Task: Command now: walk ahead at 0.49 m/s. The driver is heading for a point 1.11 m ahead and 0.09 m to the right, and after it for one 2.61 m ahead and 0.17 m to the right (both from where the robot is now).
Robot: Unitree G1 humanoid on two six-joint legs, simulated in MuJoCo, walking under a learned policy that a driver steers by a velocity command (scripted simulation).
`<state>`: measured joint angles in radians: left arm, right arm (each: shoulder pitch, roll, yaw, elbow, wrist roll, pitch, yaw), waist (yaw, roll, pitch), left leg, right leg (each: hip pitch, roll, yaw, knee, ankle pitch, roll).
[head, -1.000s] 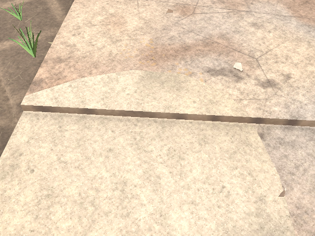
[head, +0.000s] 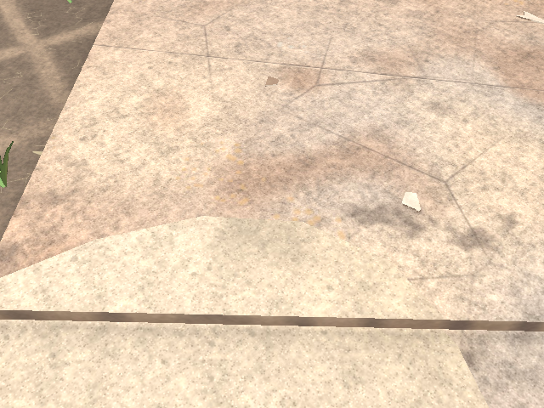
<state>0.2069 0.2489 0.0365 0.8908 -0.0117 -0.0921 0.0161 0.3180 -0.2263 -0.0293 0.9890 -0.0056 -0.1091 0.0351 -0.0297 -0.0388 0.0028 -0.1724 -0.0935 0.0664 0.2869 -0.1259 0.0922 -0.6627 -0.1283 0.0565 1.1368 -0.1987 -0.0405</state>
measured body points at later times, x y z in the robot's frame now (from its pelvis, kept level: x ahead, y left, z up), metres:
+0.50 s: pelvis +0.28 -0.08 +0.00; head +0.29 -0.10 +0.45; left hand +0.33 +0.18 -0.12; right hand +0.37 -0.35 -0.13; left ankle +0.29 +0.08 -0.66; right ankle +0.29 -0.16 -0.74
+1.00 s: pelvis +0.55 -0.01 -0.01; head +0.57 +0.00 +0.44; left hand +0.60 +0.25 -0.15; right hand +0.64 -0.28 -0.13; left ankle +0.59 +0.07 -0.74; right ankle +0.47 -0.16 -0.63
